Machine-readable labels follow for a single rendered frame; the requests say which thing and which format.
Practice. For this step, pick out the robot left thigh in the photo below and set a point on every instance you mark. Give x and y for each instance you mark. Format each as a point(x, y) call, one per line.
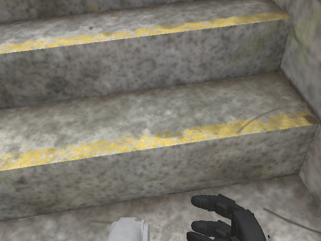
point(129, 229)

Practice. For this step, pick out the right robot hand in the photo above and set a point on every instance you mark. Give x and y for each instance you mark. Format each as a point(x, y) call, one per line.
point(244, 225)

